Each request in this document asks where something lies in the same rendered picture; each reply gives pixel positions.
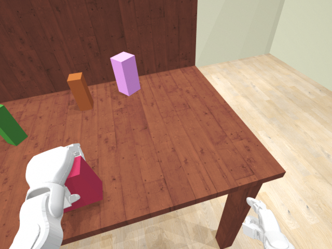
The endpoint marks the left robot hand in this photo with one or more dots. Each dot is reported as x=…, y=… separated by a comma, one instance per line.
x=54, y=166

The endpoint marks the right robot hand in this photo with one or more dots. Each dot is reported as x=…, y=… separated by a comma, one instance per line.
x=266, y=221

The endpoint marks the robot left forearm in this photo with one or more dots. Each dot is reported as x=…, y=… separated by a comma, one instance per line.
x=40, y=218

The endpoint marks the robot right forearm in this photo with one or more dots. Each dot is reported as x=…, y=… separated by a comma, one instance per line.
x=276, y=240

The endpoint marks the sponge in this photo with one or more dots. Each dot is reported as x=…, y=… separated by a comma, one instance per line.
x=83, y=181

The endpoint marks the table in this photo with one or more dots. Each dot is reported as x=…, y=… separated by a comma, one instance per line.
x=172, y=144

